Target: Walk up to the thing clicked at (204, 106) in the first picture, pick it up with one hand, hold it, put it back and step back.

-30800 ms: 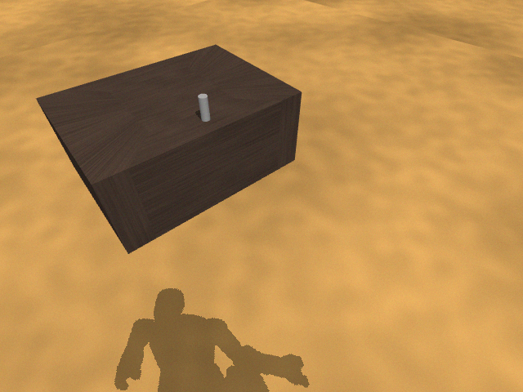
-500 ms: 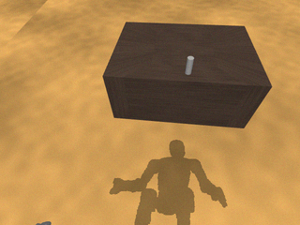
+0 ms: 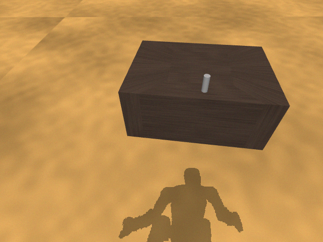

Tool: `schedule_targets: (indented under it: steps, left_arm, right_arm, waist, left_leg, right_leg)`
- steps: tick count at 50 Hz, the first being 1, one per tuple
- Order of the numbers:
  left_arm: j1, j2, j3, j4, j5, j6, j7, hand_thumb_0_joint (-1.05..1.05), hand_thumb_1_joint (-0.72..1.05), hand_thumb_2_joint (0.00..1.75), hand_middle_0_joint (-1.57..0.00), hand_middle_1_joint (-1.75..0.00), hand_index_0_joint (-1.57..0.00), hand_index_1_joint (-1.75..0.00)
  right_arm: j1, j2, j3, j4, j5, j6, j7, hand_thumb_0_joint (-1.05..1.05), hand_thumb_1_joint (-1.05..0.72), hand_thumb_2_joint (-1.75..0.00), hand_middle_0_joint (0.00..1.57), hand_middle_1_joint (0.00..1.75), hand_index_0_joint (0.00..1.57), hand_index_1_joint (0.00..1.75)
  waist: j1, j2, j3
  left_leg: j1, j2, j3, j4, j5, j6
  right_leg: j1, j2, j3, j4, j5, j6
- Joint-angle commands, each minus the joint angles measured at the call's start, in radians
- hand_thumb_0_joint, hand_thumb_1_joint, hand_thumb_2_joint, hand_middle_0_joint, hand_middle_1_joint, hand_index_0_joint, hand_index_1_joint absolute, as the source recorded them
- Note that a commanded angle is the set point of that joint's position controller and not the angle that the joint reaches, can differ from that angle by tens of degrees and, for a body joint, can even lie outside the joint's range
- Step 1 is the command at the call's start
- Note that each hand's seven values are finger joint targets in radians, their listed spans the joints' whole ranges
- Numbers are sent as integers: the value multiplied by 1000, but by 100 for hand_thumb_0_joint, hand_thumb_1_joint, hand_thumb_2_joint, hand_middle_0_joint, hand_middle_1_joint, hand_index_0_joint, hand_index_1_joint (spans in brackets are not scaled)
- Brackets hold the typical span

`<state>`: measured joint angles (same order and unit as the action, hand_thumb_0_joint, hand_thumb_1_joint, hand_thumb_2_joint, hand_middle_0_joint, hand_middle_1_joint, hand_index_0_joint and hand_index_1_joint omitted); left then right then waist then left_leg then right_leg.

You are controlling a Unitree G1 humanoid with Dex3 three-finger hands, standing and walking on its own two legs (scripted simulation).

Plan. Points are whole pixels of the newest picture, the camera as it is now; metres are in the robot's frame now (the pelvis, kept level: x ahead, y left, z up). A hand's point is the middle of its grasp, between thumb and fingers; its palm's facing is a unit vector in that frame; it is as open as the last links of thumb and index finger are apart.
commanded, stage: step back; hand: right
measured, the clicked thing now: (205, 83) +1.09 -0.22 -0.26
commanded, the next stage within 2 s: stand in 0.48 s
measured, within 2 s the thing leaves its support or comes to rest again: neither
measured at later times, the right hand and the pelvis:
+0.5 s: hand out of the picture +0.14 -0.24 -0.14, palm faces +0.01 +0.94 -0.34, open 7.3 cm; pelvis +0.04 +0.01 +0.01, yaw -2 degrees
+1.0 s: hand out of the picture +0.08 -0.25 -0.14, palm faces +0.02 +0.94 -0.33, open 7.3 cm; pelvis +0.01 +0.00 +0.02, yaw -2 degrees
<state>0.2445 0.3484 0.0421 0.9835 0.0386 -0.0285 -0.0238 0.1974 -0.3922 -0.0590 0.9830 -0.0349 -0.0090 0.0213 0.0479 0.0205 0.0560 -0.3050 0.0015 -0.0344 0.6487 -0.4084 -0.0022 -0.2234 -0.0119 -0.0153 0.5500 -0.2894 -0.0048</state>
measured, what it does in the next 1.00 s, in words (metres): stands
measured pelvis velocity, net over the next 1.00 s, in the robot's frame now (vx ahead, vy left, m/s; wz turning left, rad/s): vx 0.01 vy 0.00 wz -0.03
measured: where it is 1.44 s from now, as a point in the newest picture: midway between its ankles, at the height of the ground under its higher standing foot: outside the picture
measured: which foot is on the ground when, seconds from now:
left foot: down 0.00-1.00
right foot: down 0.00-1.00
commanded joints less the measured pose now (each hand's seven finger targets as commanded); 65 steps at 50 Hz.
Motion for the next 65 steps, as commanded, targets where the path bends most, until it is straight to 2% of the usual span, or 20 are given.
schedule_targets:
  steps: [1, 2, 3, 4, 5, 8, 10, 12, 17, 23, 24, 27, 30, 38, 46, 49, 53, 56, 58, 65]
  left_arm:
    - [-98, 228, 32, -95, -8, -14, 16, 0, 90, 90, -20, -30, -20, -30]
    - [-97, 185, 17, -96, -20, -10, 15, 0, 90, 90, -20, -30, -20, -30]
    - [-98, 183, 21, -85, -34, -3, 16, 0, 90, 90, -20, -30, -20, -30]
    - [-96, 219, 33, -72, -27, 0, 21, 0, 90, 90, -20, -30, -20, -30]
    - [-82, 216, 30, -64, -24, -3, 21, 0, 90, 90, -20, -30, -20, -30]
    - [-48, 219, 32, -26, -24, -20, 26, 0, 90, 90, -20, -30, -20, -30]
    - [-70, 244, 37, -23, -25, -22, 25, 0, 90, 90, -20, -30, -20, -30]
    - [-98, 245, 33, -22, -25, -21, 27, 0, 90, 90, -20, -30, -20, -30]
    - [-132, 238, 31, -16, -26, -21, 35, 0, 90, 90, -20, -30, -20, -30]
    - [-160, 235, 29, -16, -24, -13, 38, 0, 90, 90, -20, -30, -20, -30]
    - [-173, 197, 7, 12, -40, -12, 36, 0, 90, 90, -20, -30, -20, -30]
    - [-186, 209, 5, 24, -40, -12, 41, 0, 90, 90, -20, -30, -20, -30]
    - [-192, 214, 1, 41, -38, -13, 41, 0, 90, 90, -20, -30, -20, -30]
    - [-218, 217, -3, 73, -32, -12, 35, 0, 90, 90, -20, -30, -20, -30]
    - [-213, 212, -5, 89, -30, -13, 32, 0, 90, 90, -20, -30, -20, -30]
    - [-205, 215, -6, 97, -32, -10, 28, 0, 90, 90, -20, -30, -20, -30]
    - [-190, 222, -4, 99, -28, -7, 29, 0, 90, 90, -20, -30, -20, -30]
    - [-184, 212, -8, 98, -31, -7, 26, 0, 90, 90, -20, -30, -20, -30]
    - [-170, 216, -10, 95, -29, -10, 26, 0, 90, 90, -20, -30, -20, -30]
    - [-160, 220, -12, 90, -30, -9, 27, 0, 90, 90, -20, -30, -20, -30]
  right_arm:
    - [4, -151, -47, -41, -4, -39, -23, 0, -90, -90, 20, 30, 20, 30]
    - [3, -188, -51, -43, -7, -46, -29, 0, -90, -90, 20, 30, 20, 30]
    - [-32, -229, -51, -48, -2, -48, -29, 0, -90, -90, 20, 30, 20, 30]
    - [-55, -255, -54, -50, 4, -46, -25, 0, -90, -90, 20, 30, 20, 30]
    - [-95, -241, -47, -54, 0, -42, -23, 0, -90, -90, 20, 30, 20, 30]
    - [-143, -188, -27, -50, 7, -40, -23, 0, -90, -90, 20, 30, 20, 30]
    - [-125, -168, -20, -41, 13, -40, -24, 0, -90, -90, 20, 30, 20, 30]
    - [-129, -168, -21, -27, 10, -40, -27, 0, -90, -90, 20, 30, 20, 30]
    - [-124, -161, -18, 1, 16, -42, -31, 0, -90, -90, 20, 30, 20, 30]
    - [-151, -156, -21, 9, 14, -34, -32, 0, -90, -90, 20, 30, 20, 30]
    - [-166, -159, -9, 20, 30, -31, -31, 0, -90, -90, 20, 30, 20, 30]
    - [-164, -162, -7, 39, 32, -30, -32, 0, -90, -90, 20, 30, 20, 30]
    - [-176, -154, -1, 51, 34, -26, -30, 0, -90, -90, 20, 30, 20, 30]
    - [-198, -151, 8, 83, 30, -22, -23, 0, -90, -90, 20, 30, 20, 30]
    - [-185, -160, 8, 102, 27, -27, -22, 0, -90, -90, 20, 30, 20, 30]
    - [-162, -160, 11, 113, 25, -25, -21, 0, -90, -90, 20, 30, 20, 30]
    - [-160, -157, 9, 112, 25, -24, -20, 0, -90, -90, 20, 30, 20, 30]
    - [-140, -168, 9, 117, 23, -24, -19, 0, -90, -90, 20, 30, 20, 30]
    - [-149, -168, 9, 114, 24, -26, -18, 0, -90, -90, 20, 30, 20, 30]
    - [-134, -167, 12, 114, 24, -24, -19, 0, -90, -90, 20, 30, 20, 30]
  waist:
    - [-66, -112, -53]
    - [-69, 1, -75]
    - [-49, 85, -76]
    - [-42, 78, -57]
    - [-24, 76, -39]
    - [-2, 109, -63]
    - [-22, 71, -76]
    - [-30, 32, -74]
    - [-36, -17, -140]
    - [-37, -30, -123]
    - [-49, -8, -116]
    - [-52, -29, -148]
    - [-53, -33, -152]
    - [-51, -30, -89]
    - [-54, -15, -96]
    - [-58, -15, -55]
    - [-54, -32, -50]
    - [-60, -8, -54]
    - [-53, -11, -76]
    - [-55, -15, -74]
  left_leg:
    - [241, 12, 0, -230, 181, 17]
    - [255, 147, -188, -290, 122, 52]
    - [177, 261, -340, -366, -36, 123]
    - [92, 302, -347, -370, -60, 172]
    - [67, 285, -306, -355, -6, 168]
    - [31, 162, -127, -252, 279, 65]
    - [24, 114, -80, -234, 250, 33]
    - [59, 107, -67, -223, 279, 32]
    - [144, 117, -35, -188, 520, 46]
    - [152, 112, -18, -197, 469, 46]
    - [196, 128, -51, -241, 547, 42]
    - [250, 133, -41, -251, 643, 32]
    - [256, 129, -35, -278, 608, 28]
    - [229, 124, -39, -365, 366, 11]
    - [235, 134, -47, -382, 357, 14]
    - [194, 125, -51, -407, 242, 12]
    - [199, 126, -62, -409, 218, 13]
    - [188, 125, -59, -406, 205, 16]
    - [208, 131, -61, -395, 260, 18]
    - [208, 127, -59, -387, 247, 20]
  right_leg:
    - [-157, -138, 140, -91, 83, -84]
    - [-210, -77, 91, -19, 51, -45]
    - [-185, 1, 28, 67, -122, -16]
    - [-96, -13, 34, 97, -175, -20]
    - [-73, -17, 42, 66, -162, -23]
    - [77, -41, 88, -117, 89, -34]
    - [110, -76, 129, -118, 145, -51]
    - [92, -89, 133, -123, 193, -52]
    - [127, -91, 109, -102, 361, -43]
    - [105, -93, 113, -105, 346, -42]
    - [91, -108, 119, -146, 418, -31]
    - [144, -109, 106, -158, 497, -20]
    - [175, -114, 105, -196, 495, -11]
    - [126, -111, 115, -284, 233, -8]
    - [121, -112, 116, -290, 216, -10]
    - [92, -106, 121, -312, 107, -7]
    - [60, -103, 118, -311, 66, -12]
    - [67, -107, 127, -309, 69, -14]
    - [74, -109, 124, -299, 116, -13]
    - [68, -111, 130, -296, 107, -17]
